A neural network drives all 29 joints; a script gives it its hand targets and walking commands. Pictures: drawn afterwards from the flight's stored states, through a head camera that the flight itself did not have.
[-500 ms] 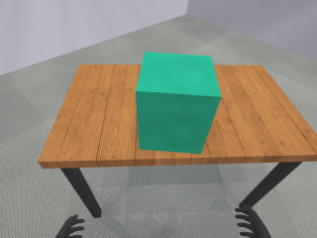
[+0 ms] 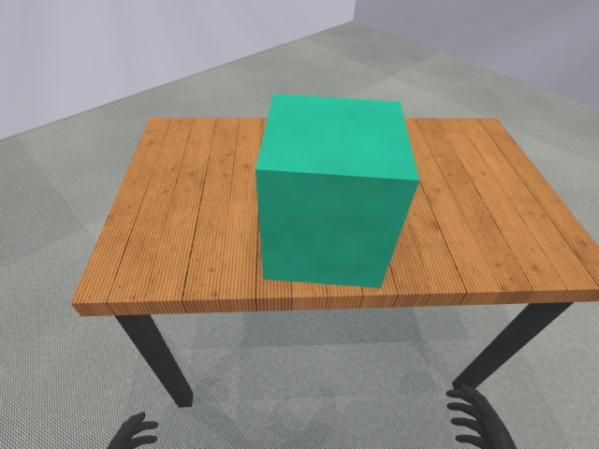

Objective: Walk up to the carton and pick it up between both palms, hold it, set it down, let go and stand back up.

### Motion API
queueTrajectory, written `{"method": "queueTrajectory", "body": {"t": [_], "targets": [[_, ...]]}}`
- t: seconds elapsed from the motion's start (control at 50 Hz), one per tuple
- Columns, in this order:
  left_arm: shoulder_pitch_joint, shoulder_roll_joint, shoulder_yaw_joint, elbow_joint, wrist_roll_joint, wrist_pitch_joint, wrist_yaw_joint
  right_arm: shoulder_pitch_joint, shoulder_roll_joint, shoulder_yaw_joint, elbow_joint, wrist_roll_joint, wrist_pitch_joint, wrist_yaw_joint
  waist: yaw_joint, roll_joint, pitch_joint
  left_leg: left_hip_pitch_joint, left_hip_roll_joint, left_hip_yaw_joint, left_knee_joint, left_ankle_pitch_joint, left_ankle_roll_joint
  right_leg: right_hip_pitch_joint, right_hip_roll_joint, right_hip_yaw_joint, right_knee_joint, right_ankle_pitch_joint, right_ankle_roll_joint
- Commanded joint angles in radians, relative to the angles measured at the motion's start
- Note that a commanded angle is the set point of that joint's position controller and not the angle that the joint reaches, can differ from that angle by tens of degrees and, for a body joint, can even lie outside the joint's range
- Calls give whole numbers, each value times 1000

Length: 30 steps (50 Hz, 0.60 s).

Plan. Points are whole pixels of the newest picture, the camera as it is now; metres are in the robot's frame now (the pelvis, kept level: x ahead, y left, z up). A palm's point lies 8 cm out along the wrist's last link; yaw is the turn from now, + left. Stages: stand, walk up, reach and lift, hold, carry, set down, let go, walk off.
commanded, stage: walk up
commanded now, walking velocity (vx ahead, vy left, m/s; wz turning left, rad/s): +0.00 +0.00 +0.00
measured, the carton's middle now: (328, 194) +0.51 -0.02 +0.05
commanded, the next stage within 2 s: none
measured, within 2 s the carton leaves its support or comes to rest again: neither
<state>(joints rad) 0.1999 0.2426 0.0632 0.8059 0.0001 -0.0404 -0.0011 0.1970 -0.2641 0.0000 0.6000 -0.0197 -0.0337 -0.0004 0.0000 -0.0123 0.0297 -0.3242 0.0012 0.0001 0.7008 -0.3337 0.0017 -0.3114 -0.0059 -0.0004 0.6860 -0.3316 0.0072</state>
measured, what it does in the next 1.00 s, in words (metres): walks backwards: right foot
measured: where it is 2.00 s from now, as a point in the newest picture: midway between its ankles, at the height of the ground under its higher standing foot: outside the picture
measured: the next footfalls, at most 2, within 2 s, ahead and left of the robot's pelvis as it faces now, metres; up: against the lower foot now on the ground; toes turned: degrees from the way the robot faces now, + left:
right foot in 0.68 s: -0.08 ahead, -0.12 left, +0.00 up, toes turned +1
left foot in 1.24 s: -0.31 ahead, -0.04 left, +0.00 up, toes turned +3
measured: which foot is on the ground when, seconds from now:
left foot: down 0.00-0.70, up 0.72-1.00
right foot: down 0.00-0.46, up 0.48-0.66, down 0.68-1.00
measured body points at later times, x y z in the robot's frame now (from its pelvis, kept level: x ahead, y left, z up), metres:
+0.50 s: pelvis -0.04 +0.00 -0.01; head +0.01 +0.00 +0.44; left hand +0.08 +0.28 -0.13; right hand +0.11 -0.26 -0.10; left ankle +0.03 +0.11 -0.72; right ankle +0.01 -0.12 -0.71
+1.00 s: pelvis -0.20 -0.09 -0.01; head -0.11 -0.13 +0.43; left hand -0.10 +0.22 -0.09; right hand -0.05 -0.35 -0.14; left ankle -0.20 +0.06 -0.67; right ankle -0.12 -0.12 -0.72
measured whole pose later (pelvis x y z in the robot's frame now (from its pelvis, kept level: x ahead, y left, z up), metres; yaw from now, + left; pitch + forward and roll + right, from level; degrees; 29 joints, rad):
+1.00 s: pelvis -0.20 -0.09 -0.01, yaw +1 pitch +0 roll +3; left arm 0.20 0.29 0.09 0.68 0.00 0.01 0.04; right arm 0.17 -0.36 0.00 0.60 -0.03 0.04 -0.04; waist 0.00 0.05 0.21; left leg -0.51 -0.09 -0.08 1.07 -0.44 0.01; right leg -0.48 0.05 -0.06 0.73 -0.25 -0.10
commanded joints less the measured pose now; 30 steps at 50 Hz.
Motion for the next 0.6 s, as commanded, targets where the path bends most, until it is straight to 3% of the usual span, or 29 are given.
{"method": "queueTrajectory", "body": {"t": [0.0, 0.04, 0.06, 0.08, 0.1, 0.12, 0.14, 0.16, 0.18, 0.2, 0.22, 0.24, 0.26, 0.28, 0.3, 0.32, 0.34, 0.36, 0.38, 0.4, 0.42, 0.44, 0.46, 0.48, 0.5, 0.52, 0.54, 0.56, 0.58], "targets": [[-75, 287, 50, -71, 26, -27, 0, -35, -243, -87, 23, 10, -31, -18, -7, 36, 65, 14, 93, -131, -167, 102, 72, -50, -97, 138, -193, 68, -91], [-95, 238, 38, -78, 23, -24, -4, -35, -260, -76, 18, 4, -27, -17, -10, 157, 30, -18, 109, -146, -218, -9, 78, -45, -71, 112, -170, 12, -92], [-118, 271, 53, -80, 27, -31, -7, -57, -249, -78, 8, 2, -33, -14, 1, 78, 109, -60, 121, -166, -248, -24, 79, -59, -77, 107, -169, 9, -91], [-96, 274, 51, -80, 33, -26, -9, -78, -255, -72, 9, -9, -31, -15, 26, 73, 64, -50, 122, -163, -252, -45, 73, -20, -69, 104, -177, 0, -81], [-97, 265, 53, -70, 26, -23, -3, -106, -257, -74, 15, -4, -30, -21, 20, 143, 9, -18, 104, -143, -250, -22, 67, -11, -66, 107, -173, 22, -81], [-84, 261, 49, -65, 23, -28, 6, -65, -268, -76, 16, -8, -31, -19, 16, 155, 60, -10, 115, -147, -245, 34, 71, -30, -93, 133, -185, 30, -96], [-115, 287, 54, -64, 23, -25, -4, -88, -254, -68, 28, 0, -24, -23, -6, 89, 69, -3, 106, -132, -233, 20, 70, -58, -84, 112, -182, 6, -84], [-101, 308, 66, -79, -2, 13, -5, -50, -349, -102, 9, -1, -10, -22, -2, 20, 98, -69, 113, -155, -96, 377, 78, -62, -47, 113, -65, 350, -85], [-52, 303, 64, -91, -11, 22, -2, -41, -317, -98, -4, 6, 2, -22, 11, 36, 107, -52, 93, -118, -54, 452, 69, -43, -62, 120, -55, 473, -100], [-29, 306, 66, -92, -15, 28, 4, -49, -293, -103, -23, 4, 8, -25, 25, 83, 74, -43, 53, -70, 13, 444, 60, -39, -94, 152, -58, 555, -134], [-51, 313, 66, -115, -3, 32, 6, -21, -288, -99, -26, 6, 5, -28, 6, 59, 70, -47, 46, -51, -10, 404, 51, -35, -103, 140, -47, 555, -131], [-51, 329, 67, -127, 0, 37, 7, -12, -290, -107, -34, 4, 8, -30, 14, 15, 5, -5, 22, -17, 52, 387, 49, -40, -133, 182, -64, 592, -167], [-63, 324, 62, -129, 6, 40, 4, 11, -279, -108, -24, 0, 12, -29, -7, -37, 44, -19, 8, -24, 40, 356, 49, -59, -150, 194, -91, 562, -156], [-47, 332, 70, -134, 1, 43, 8, -11, -275, -114, -34, 15, 16, -28, 19, -27, -14, 34, 2, -24, 108, 325, 58, -73, -162, 214, -80, 545, -189], [-61, 342, 73, -152, 3, 51, 12, 37, -277, -110, -26, 11, 19, -27, -22, -55, -56, 36, 5, -36, 94, 318, 68, -56, -174, 199, -63, 492, -189], [-51, 322, 60, -161, -1, 55, 9, 19, -279, -108, -22, 7, 21, -29, 1, -22, -6, 12, 16, -42, 57, 327, 78, -80, -151, 185, -54, 445, -179], [-54, 333, 71, -174, 10, 65, 4, 32, -297, -122, -41, -2, 25, -29, 0, -11, -78, 25, 35, -81, 60, 280, 99, -79, -144, 169, 8, 430, -188], [-52, 306, 71, -185, 9, 64, 9, 70, -306, -114, -26, -2, 19, -31, -18, -24, -72, 38, 75, -100, 16, 334, 120, -110, -91, 128, 54, 347, -157], [-62, 297, 63, -197, 4, 74, 6, 61, -325, -120, -47, -7, 21, -30, -16, 75, -75, 9, 171, -208, -75, 387, 186, -141, -16, 68, 187, 199, -122], [-9, 270, 62, -188, 6, 84, 10, 40, -382, -131, -59, -15, 18, -32, -8, 268, -65, -43, 325, -339, -204, 477, 273, -109, 73, -20, 386, -12, -71], [14, 256, 73, -211, 8, 92, 15, 45, -408, -144, -83, -25, 8, -32, -10, 232, -50, -54, 395, -431, -259, 618, 356, -166, 79, 3, 534, -278, -46], [36, 257, 75, -193, 8, 98, 17, 57, -419, -148, -75, -26, 4, -34, -14, 240, -30, -64, 409, -419, -266, 606, 369, -166, 68, 40, 583, -292, -40], [48, 278, 85, -192, 13, 98, 9, 28, -396, -148, -92, -34, 5, -42, -6, 209, -33, -87, 373, -371, -240, 566, 357, -150, 54, 42, 570, -284, -42], [62, 279, 84, -188, 11, 95, 3, 25, -409, -145, -94, -36, 10, -45, -5, 233, -47, -130, 383, -373, -245, 508, 333, -120, 25, 31, 548, -284, -53], [77, 295, 99, -189, -3, 92, 4, -25, -384, -136, -102, -35, 7, -45, 20, 187, -16, -162, 352, -323, -208, 500, 332, -119, 35, 61, 532, -278, -53], [81, 270, 94, -186, -1, 87, 4, -59, -378, -133, -116, -39, 12, -49, 39, 242, -10, -162, 320, -302, -184, 528, 301, -119, 17, 41, 455, -258, -69], [84, 267, 96, -191, 1, 85, 4, -65, -376, -131, -118, -38, 15, -51, 57, 249, 35, -204, 295, -287, -164, 488, 279, -89, 0, 44, 380, -212, -73], [116, 258, 100, -170, 13, 83, 1, -61, -348, -116, -120, -23, 15, -62, 65, 150, 0, -176, 274, -275, -146, 421, 234, -44, 1, 37, 267, -147, -78], [149, 260, 101, -167, 26, 83, -3, -82, -367, -121, -109, -18, 18, -59, 83, 240, -33, -108, 268, -267, -90, 400, 199, -7, -35, 61, 51, -99, -81]]}}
